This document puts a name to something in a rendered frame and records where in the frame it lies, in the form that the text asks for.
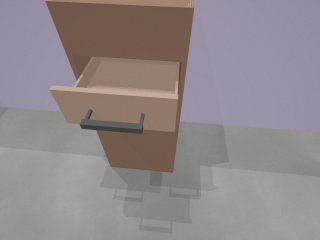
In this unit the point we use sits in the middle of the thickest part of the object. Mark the handle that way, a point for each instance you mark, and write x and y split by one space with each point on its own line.
112 126

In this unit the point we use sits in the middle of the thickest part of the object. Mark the drawer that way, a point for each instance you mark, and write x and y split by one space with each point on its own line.
120 90

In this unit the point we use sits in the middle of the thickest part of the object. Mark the cabinet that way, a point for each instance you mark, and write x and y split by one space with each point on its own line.
156 30

